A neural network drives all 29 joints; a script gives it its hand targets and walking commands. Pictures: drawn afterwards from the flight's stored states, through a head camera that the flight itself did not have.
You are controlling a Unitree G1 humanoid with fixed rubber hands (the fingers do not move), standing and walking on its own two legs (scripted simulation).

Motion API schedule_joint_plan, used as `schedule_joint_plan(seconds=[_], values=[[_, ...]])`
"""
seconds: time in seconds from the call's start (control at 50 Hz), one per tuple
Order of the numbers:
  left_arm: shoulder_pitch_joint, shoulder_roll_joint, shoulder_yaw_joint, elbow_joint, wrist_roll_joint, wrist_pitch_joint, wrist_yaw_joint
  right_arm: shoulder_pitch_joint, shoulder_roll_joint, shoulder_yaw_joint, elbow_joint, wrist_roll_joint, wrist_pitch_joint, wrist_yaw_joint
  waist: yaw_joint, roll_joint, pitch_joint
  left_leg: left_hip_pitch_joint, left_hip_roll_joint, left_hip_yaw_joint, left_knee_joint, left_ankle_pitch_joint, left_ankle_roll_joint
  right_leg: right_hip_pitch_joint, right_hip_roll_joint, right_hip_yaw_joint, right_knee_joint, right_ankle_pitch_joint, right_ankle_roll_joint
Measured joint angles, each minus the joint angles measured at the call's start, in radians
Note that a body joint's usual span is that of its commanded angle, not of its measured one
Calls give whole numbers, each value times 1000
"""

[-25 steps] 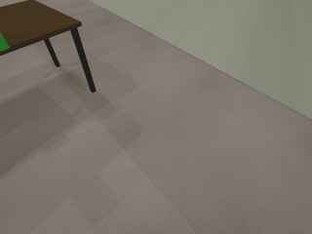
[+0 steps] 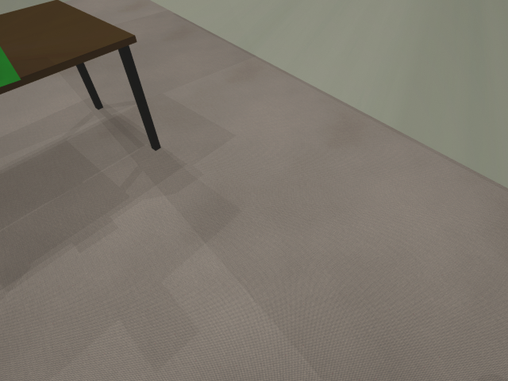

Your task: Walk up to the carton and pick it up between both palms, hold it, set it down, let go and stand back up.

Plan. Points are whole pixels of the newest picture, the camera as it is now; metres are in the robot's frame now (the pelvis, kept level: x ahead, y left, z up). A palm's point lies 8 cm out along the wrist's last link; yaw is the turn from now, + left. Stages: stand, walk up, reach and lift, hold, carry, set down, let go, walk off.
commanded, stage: stand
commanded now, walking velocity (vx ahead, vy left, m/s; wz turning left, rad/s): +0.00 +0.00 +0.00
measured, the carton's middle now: out of the picture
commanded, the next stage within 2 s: walk up in 1.96 s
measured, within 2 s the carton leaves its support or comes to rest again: neither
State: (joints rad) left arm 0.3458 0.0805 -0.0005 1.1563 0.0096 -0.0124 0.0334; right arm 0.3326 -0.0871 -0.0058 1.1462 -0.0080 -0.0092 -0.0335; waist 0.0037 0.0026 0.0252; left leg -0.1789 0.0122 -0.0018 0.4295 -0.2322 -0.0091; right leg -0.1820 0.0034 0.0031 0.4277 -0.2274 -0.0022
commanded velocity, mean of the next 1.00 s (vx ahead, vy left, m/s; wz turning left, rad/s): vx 0.00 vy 0.00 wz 0.00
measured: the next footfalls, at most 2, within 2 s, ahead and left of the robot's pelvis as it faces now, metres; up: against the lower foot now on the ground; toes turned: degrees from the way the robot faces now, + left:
none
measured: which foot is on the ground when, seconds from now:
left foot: down 0.00-1.00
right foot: down 0.00-1.00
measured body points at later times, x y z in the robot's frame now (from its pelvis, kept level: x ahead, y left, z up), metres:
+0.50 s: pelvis +0.01 +0.00 +0.00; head +0.02 +0.00 +0.45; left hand -0.02 +0.19 -0.16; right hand -0.03 -0.19 -0.16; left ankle +0.00 +0.13 -0.74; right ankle +0.00 -0.12 -0.74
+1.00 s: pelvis +0.01 +0.00 +0.00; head +0.03 +0.00 +0.45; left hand -0.02 +0.20 -0.16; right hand -0.02 -0.19 -0.16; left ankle +0.00 +0.13 -0.74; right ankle +0.00 -0.12 -0.74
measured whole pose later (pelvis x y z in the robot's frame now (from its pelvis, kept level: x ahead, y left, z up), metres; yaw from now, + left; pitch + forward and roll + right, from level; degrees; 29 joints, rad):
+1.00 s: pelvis +0.01 +0.00 +0.00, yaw +0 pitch -1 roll +0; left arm 0.31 0.09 0.01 1.16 0.01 -0.02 0.03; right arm 0.32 -0.07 -0.01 1.16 -0.01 -0.01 -0.04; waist 0.01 0.00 0.05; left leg -0.15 0.01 0.00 0.42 -0.25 -0.01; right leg -0.15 0.00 0.00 0.42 -0.24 0.00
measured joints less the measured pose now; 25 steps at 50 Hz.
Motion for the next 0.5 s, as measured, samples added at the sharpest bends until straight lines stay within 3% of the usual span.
schedule_joint_plan(seconds=[0.5], values=[[-31, 0, 11, 7, -1, -2, 4, 0, 8, -2, 13, -2, -7, -6, -4, -1, 18, 16, -3, -2, -3, -11, 1, 17, -4, -3, -2, -13, 2]])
